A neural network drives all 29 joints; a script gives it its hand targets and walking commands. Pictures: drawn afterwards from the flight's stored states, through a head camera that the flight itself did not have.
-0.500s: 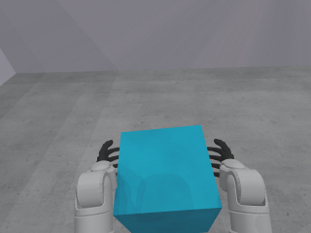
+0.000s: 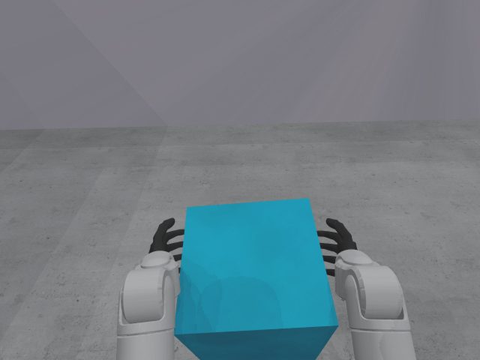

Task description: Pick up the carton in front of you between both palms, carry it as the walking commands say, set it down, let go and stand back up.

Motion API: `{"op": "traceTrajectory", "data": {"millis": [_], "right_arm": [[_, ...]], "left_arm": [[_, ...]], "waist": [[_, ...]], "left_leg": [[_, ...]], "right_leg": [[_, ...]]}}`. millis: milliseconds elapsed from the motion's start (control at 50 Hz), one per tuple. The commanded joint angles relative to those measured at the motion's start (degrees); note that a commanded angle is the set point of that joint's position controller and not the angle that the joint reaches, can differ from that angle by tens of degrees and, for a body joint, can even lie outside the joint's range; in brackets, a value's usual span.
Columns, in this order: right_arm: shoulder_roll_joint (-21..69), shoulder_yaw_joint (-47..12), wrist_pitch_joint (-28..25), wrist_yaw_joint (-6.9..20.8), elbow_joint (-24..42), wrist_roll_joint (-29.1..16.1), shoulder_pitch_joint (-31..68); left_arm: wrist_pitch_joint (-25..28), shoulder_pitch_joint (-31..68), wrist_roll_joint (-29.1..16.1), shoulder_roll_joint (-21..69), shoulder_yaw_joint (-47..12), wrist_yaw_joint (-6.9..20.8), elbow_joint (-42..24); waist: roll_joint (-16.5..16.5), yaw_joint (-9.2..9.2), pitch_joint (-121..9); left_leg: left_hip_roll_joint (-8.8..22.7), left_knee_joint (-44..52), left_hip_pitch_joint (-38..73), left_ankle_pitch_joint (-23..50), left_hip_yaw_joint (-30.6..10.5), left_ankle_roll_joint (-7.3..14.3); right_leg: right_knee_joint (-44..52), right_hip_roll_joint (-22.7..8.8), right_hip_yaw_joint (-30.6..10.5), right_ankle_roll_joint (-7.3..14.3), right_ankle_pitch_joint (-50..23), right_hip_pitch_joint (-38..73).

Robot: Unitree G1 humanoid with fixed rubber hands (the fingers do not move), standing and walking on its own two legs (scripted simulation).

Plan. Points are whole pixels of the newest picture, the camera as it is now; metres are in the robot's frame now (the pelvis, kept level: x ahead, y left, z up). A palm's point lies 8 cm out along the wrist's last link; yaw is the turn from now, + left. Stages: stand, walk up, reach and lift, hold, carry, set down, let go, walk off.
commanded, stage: carry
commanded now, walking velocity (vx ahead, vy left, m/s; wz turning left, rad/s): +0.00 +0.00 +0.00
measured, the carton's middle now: (254, 287) +0.29 +0.00 -0.01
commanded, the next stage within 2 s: hold in 1.54 s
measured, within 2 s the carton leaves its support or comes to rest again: neither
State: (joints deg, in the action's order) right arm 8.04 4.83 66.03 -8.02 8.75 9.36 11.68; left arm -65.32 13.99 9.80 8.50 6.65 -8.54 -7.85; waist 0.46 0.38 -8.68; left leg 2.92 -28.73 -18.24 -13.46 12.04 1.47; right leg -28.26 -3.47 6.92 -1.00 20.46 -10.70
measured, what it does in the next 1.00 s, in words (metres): stands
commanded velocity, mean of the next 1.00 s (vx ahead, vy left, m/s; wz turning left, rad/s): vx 0.00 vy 0.00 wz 0.00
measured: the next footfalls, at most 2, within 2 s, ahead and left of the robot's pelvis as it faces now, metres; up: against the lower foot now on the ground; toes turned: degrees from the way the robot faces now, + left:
none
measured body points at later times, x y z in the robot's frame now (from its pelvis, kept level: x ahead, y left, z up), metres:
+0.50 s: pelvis +0.01 -0.01 -0.01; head -0.02 -0.02 +0.44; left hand +0.31 +0.14 +0.02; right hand +0.30 -0.16 +0.02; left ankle +0.01 +0.10 -0.74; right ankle -0.07 -0.11 -0.74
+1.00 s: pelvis -0.03 -0.01 +0.00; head -0.07 -0.01 +0.45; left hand +0.27 +0.14 +0.04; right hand +0.26 -0.16 +0.03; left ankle +0.01 +0.10 -0.74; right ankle -0.07 -0.11 -0.74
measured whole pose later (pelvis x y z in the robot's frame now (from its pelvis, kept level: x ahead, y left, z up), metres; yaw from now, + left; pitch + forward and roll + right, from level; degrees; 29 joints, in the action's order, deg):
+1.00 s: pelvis -0.03 -0.01 +0.00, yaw +0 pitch +2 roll +0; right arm 8.0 8.7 42.7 -2.3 -12.1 14.3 11.6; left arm -41.3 12.7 14.6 8.2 10.4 -1.7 12.1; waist 0.2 -0.1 -7.4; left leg 4.6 -29.4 -19.1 -11.5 11.0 0.7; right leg -30.0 -1.8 7.6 1.1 19.6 -12.0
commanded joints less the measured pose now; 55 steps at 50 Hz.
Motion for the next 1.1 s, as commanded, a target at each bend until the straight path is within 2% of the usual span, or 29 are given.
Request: {"op": "traceTrajectory", "data": {"millis": [0,80,160,240,360,440,540,620,700,780,920,1080], "right_arm": [[58.1,-37.2,-3.0,20.2,-0.7,-23.5,25.6],[58.7,-37.1,-7.2,20.7,-1.1,-23.4,28.8],[58.0,-36.9,-11.1,20.5,-1.9,-22.0,28.1],[56.3,-35.4,-15.2,20.4,-3.9,-19.2,25.1],[51.4,-29.8,-21.9,19.7,-8.3,-13.2,23.9],[49.6,-25.0,-27.2,19.5,-13.7,-9.5,26.3],[51.5,-23.1,-31.8,19.9,-18.5,-8.1,31.1],[53.4,-24.0,-31.9,20.3,-19.2,-8.5,31.2],[53.9,-26.7,-29.2,20.3,-16.4,-10.4,29.5],[52.4,-25.7,-27.0,20.1,-16.0,-9.8,27.6],[52.8,-26.4,-27.0,20.2,-14.5,-10.7,29.7],[52.5,-27.0,-26.9,20.2,-14.0,-11.0,28.9]], "left_arm": [[1.5,17.7,-22.4,59.0,-36.5,21.2,6.0],[6.0,21.1,-22.3,60.1,-36.8,21.7,6.2],[10.0,21.0,-21.3,59.3,-37.0,21.5,6.1],[14.0,18.1,-18.7,57.2,-35.7,21.5,7.7],[20.7,16.9,-12.4,52.4,-30.3,20.8,12.0],[25.8,19.0,-8.4,50.8,-25.2,20.7,17.8],[30.3,23.0,-6.7,52.6,-22.8,21.1,22.9],[30.3,22.9,-7.0,54.6,-23.7,21.4,23.6],[27.6,21.3,-8.9,55.2,-26.6,21.2,20.7],[25.5,19.8,-8.6,53.8,-25.8,21.1,20.3],[25.5,22.1,-9.5,54.1,-26.8,21.2,18.6],[25.3,21.0,-9.7,54.1,-27.1,21.1,18.3]], "waist": [[2.1,-0.33,-13.9],[1.5,-0.51,-12.8],[0.5,-0.61,-14.3],[0.4,-0.69,-15.3],[1.0,-0.71,-14.5],[1.1,-0.63,-13.5],[0.1,-0.62,-11.6],[-0.2,-0.56,-11.6],[-0.3,-0.52,-11.7],[-0.2,-0.48,-10.4],[-0.4,-0.41,-9.1],[-0.4,-0.39,-10.1]], "left_leg": [[6.2,-3.9,10.3,35.3,-5.8,-0.8],[5.8,-3.7,10.3,33.5,-5.5,-1.3],[6.1,-4.0,12.5,36.1,-5.7,-0.8],[6.2,-4.4,12.7,36.0,-5.7,-0.4],[6.4,-4.3,11.3,30.3,-5.7,-0.5],[6.8,-3.8,10.0,23.8,-6.0,-0.4],[7.1,-1.6,9.5,20.0,-6.7,-0.5],[7.1,-0.5,9.7,18.0,-7.2,-0.5],[7.2,0.2,9.6,16.9,-7.4,-0.5],[7.3,1.1,8.9,15.1,-7.4,-0.6],[7.2,2.4,8.1,11.2,-7.9,-0.6],[7.3,2.6,8.1,10.9,-8.0,-0.6]], "right_leg": [[-1.5,-6.5,-3.7,-0.3,-44.2,3.0],[-1.3,-6.2,-3.7,-0.4,-44.2,2.9],[-1.9,-5.7,-3.6,-0.3,-41.8,3.0],[-2.3,-5.6,-3.7,0.0,-41.3,3.3],[-1.7,-6.2,-4.1,0.5,-40.5,3.2],[-1.0,-6.4,-4.3,1.3,-35.4,2.2],[0.9,-5.8,-4.5,1.8,-25.8,0.3],[1.8,-5.5,-4.6,2.2,-21.8,-0.2],[2.2,-5.5,-4.7,2.4,-19.8,-0.8],[3.0,-5.4,-4.9,2.5,-17.5,-1.9],[4.4,-5.4,-5.5,2.9,-12.3,-3.7],[4.3,-5.2,-5.7,3.2,-11.6,-3.6]]}}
